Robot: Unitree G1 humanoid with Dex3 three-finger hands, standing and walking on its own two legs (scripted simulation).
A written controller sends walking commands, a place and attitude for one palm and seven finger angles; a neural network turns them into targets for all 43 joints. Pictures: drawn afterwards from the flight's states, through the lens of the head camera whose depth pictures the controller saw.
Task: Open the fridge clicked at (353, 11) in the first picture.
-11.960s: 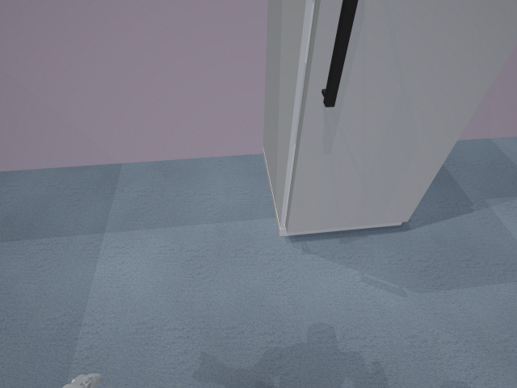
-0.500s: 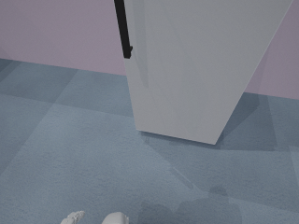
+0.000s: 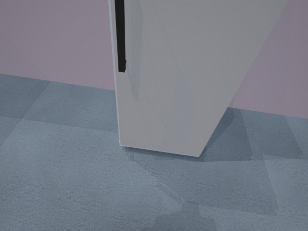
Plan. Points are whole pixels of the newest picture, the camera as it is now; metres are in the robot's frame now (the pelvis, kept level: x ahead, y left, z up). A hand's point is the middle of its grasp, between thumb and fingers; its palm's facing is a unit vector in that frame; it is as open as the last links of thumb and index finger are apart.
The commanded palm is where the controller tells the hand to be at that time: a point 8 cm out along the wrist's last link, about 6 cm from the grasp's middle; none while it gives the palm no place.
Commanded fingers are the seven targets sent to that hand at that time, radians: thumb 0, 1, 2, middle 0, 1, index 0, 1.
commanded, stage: take the last steps up to it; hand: left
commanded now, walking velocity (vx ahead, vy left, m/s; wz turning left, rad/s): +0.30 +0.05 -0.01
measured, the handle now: (121, 12) +0.73 +0.18 +0.22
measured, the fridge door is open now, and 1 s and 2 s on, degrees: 0 0 0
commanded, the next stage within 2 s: come to a stop and stand still in 0.64 s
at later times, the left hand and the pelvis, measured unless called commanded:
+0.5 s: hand out of the picture +0.11 +0.14 -0.16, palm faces +0.07 -0.97 -0.24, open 7.2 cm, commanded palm none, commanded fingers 0.00 0.90 0.90 -0.20 -0.30 -0.20 -0.30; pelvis +0.10 -0.04 +0.00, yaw +1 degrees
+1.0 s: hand (93, 191) +0.27 +0.21 -0.19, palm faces +0.07 -0.97 -0.22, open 7.4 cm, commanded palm none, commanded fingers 0.00 0.90 0.90 -0.20 -0.30 -0.20 -0.30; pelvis +0.23 +0.02 -0.01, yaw +1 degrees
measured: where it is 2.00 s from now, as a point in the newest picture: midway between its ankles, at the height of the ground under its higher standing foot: outside the picture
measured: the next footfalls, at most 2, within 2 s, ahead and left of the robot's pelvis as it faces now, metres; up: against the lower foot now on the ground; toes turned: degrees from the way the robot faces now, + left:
right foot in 0.28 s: +0.09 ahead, -0.15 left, +0.00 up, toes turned -7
left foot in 0.74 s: +0.32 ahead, +0.14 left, +0.00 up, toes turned +10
